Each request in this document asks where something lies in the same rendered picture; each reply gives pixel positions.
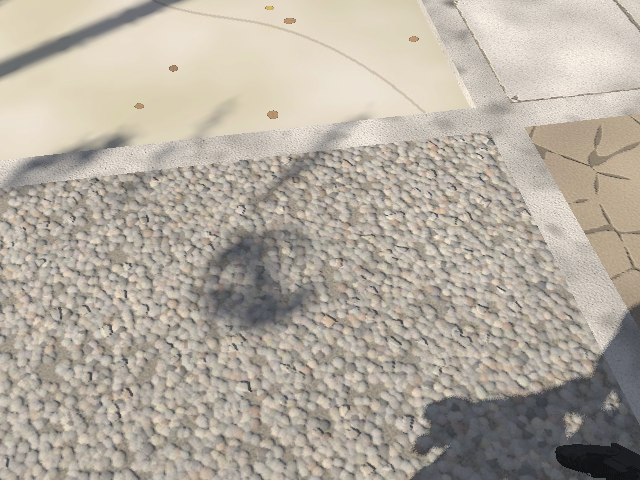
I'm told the robot right hand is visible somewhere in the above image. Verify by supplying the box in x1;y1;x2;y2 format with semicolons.
555;443;640;480

